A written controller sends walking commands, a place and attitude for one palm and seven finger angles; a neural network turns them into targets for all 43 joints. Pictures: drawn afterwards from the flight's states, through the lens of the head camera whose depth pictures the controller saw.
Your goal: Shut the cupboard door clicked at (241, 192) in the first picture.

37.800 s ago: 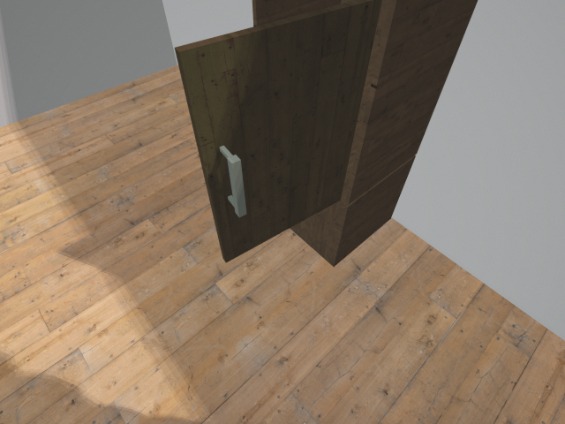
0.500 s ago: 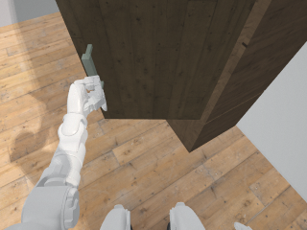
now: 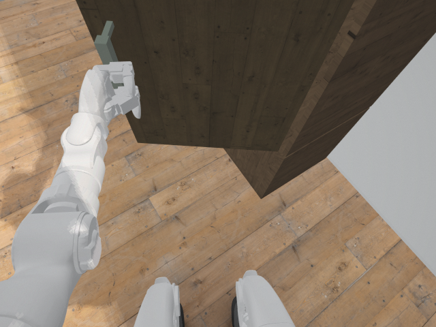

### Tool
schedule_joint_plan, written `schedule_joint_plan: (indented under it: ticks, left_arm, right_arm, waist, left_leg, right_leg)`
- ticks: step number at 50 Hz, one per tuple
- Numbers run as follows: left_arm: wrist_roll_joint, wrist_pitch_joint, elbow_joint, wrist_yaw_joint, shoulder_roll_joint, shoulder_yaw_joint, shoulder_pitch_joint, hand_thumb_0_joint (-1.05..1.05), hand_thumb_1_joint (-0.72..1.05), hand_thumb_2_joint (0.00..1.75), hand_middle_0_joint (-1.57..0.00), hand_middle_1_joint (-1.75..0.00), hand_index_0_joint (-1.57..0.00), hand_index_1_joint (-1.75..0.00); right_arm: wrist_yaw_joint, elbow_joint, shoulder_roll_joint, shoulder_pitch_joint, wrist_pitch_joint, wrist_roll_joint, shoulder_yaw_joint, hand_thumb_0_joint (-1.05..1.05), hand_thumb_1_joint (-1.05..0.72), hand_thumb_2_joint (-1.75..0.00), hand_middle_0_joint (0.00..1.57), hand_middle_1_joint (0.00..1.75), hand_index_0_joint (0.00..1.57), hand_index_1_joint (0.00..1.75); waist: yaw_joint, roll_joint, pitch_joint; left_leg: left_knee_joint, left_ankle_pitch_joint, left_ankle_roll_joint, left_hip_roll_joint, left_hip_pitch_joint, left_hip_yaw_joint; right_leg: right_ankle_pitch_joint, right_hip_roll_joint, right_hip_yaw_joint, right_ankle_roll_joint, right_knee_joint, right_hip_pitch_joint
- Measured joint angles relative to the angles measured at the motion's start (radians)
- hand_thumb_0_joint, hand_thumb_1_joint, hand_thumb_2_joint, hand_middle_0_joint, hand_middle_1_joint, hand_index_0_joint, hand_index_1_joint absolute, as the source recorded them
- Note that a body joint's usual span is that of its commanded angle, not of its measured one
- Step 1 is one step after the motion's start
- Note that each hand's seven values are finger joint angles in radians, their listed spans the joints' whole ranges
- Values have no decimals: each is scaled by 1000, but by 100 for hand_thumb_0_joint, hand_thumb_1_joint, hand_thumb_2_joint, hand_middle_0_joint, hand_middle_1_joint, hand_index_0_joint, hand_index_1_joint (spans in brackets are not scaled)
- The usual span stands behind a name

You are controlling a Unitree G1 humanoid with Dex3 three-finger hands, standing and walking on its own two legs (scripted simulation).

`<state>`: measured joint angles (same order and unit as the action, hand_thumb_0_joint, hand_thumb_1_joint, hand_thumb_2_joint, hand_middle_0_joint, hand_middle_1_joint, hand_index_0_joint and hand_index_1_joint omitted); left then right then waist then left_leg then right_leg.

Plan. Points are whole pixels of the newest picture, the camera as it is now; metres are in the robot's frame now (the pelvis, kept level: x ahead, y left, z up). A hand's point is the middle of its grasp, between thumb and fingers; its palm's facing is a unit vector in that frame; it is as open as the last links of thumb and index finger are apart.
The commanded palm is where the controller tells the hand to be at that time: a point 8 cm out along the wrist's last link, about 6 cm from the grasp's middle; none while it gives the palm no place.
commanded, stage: push the door shut along its arc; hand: left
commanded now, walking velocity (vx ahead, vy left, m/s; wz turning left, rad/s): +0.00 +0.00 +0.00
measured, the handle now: (119, 69) +0.58 +0.14 +0.07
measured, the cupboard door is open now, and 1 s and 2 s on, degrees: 55 43 42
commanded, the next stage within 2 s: pull the fist back off the door in 0.84 s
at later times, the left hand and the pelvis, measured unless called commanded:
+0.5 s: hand (158, 74) +0.56 +0.07 +0.08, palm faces -0.32 -0.95 -0.05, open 3.1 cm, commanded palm +0.57 +0.11 +0.08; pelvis +0.00 +0.01 -0.02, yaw -1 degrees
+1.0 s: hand (168, 50) +0.61 +0.05 +0.09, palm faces -0.31 -0.95 +0.04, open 2.9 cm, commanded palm +0.60 +0.08 +0.08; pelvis +0.00 +0.00 -0.03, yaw -3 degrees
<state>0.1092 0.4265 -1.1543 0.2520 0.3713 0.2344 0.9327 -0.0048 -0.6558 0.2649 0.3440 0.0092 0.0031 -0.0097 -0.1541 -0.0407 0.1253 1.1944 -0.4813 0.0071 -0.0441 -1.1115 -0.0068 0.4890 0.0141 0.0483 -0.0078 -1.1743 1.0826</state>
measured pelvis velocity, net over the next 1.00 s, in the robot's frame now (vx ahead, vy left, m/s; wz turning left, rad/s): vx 0.00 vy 0.00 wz -0.05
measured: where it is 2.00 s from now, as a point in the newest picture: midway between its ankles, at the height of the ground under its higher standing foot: outside the picture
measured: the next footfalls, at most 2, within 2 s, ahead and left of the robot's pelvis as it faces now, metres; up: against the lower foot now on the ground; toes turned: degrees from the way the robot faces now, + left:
none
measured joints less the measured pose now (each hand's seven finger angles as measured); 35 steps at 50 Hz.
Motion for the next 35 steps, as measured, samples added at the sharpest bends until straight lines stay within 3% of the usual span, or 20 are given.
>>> schedule_joint_plan:
  ticks: [11,19,24,35]
  left_arm:
    - [-19,-40,-52,27,38,8,99,2,90,90,-130,-150,-131,-150]
    - [-57,-66,-119,35,92,27,198,2,90,90,-130,-150,-130,-150]
    - [-68,-83,-121,51,105,8,246,2,90,90,-130,-150,-130,-150]
    - [-114,-142,-168,75,169,53,379,2,90,90,-130,-150,-130,-150]
  right_arm:
    - [-7,-10,2,32,6,7,-7,1,-91,-90,20,30,20,30]
    - [-10,4,3,36,20,13,-21,0,-91,-90,20,30,20,30]
    - [-14,0,1,43,21,19,-21,0,-91,-90,20,30,20,30]
    - [-10,14,-4,48,27,31,-37,0,-91,-90,20,30,20,30]
  waist:
    - [-39,-9,-4]
    - [-81,-15,-7]
    - [-90,-19,-8]
    - [-142,-30,-15]
  left_leg:
    - [23,-3,-4,-7,-49,-3]
    - [54,-10,-7,-15,-100,-7]
    - [70,-15,-8,-15,-131,-7]
    - [109,-32,-9,-29,-200,-6]
  right_leg:
    - [-7,-8,2,3,-9,43]
    - [-7,-15,4,4,-28,91]
    - [-3,-16,3,5,-43,121]
    - [5,-29,-1,5,-74,192]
